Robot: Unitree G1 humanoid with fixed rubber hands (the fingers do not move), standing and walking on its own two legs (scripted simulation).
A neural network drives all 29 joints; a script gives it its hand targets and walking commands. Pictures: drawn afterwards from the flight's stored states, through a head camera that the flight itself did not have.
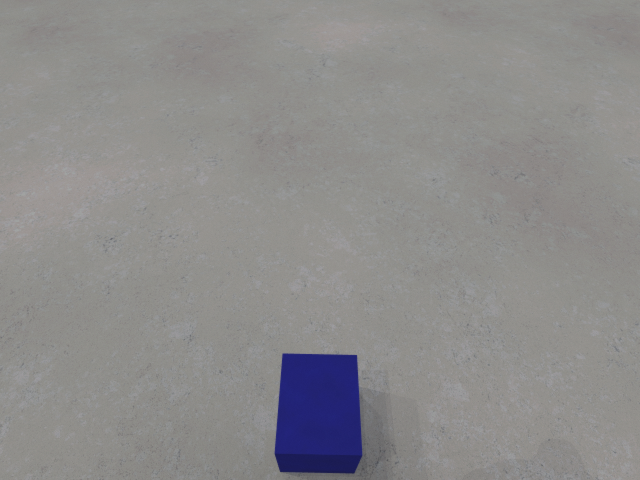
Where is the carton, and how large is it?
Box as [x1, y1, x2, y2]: [275, 353, 361, 472]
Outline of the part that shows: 283,353 275,442 275,456 280,471 354,472 361,456 356,355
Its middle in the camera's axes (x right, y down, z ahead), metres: +0.00 +0.50 +1.07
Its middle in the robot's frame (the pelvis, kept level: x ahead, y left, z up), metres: +0.39 +0.00 -0.67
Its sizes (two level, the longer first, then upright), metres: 0.248 0.208 0.225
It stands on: the floor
